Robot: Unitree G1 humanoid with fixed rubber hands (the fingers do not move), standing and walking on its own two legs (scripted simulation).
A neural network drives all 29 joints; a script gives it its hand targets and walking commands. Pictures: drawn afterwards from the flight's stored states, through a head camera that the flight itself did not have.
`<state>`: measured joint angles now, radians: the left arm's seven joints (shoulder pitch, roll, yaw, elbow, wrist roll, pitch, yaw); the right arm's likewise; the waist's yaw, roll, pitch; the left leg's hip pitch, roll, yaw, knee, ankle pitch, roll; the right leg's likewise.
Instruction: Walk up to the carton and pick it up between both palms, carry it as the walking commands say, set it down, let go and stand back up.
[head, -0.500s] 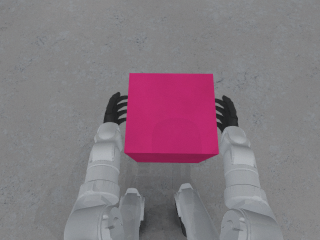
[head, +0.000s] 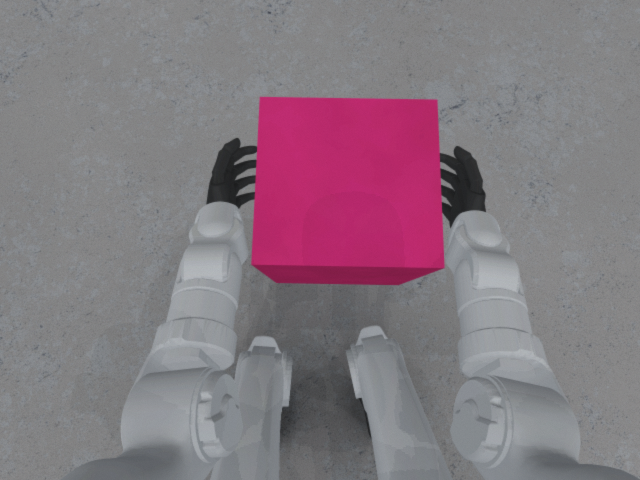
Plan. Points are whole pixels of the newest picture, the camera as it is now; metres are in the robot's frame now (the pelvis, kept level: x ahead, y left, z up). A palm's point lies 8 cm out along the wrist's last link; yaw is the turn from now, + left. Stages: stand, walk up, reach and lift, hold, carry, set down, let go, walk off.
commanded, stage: set down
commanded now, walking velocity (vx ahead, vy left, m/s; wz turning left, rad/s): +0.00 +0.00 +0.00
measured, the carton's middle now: (341, 208) +0.46 -0.05 -0.16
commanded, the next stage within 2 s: none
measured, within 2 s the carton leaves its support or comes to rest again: neither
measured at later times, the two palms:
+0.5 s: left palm (241, 205) +0.48 +0.09 -0.17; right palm (442, 214) +0.44 -0.20 -0.17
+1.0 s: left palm (254, 208) +0.50 +0.09 -0.26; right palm (427, 218) +0.46 -0.21 -0.26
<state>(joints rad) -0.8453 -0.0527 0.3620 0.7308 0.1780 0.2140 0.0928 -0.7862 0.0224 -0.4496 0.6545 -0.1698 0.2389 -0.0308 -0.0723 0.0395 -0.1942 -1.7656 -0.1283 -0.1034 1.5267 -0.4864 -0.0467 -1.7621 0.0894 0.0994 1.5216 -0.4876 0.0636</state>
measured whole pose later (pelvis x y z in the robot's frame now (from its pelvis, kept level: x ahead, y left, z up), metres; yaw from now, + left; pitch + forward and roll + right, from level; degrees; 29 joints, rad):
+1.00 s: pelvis -0.03 +0.00 -0.14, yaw +0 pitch +45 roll +0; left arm -1.23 0.09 0.33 0.88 0.09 0.21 0.14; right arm -1.14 -0.11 -0.43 0.76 -0.11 0.25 -0.07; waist -0.07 0.05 0.03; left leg -2.21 -0.18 -0.10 1.96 -0.53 -0.10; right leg -2.22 0.14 0.09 1.96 -0.53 0.09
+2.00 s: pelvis -0.02 +0.00 -0.18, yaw +0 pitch +41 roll +0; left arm -1.32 0.14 0.28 1.00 0.04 0.16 0.16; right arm -1.24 -0.17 -0.38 0.90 -0.07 0.20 -0.09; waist -0.08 0.04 0.18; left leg -2.27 -0.17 -0.07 2.14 -0.58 -0.09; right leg -2.27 0.10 0.07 2.13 -0.58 0.08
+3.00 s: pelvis -0.03 +0.00 -0.20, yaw +0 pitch +37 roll +0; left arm -1.35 0.19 0.24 1.07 0.02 0.12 0.14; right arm -1.28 -0.20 -0.34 1.00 -0.04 0.15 -0.05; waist -0.08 0.04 0.27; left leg -2.26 -0.14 -0.04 2.20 -0.59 -0.06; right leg -2.26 0.07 0.05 2.20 -0.58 0.06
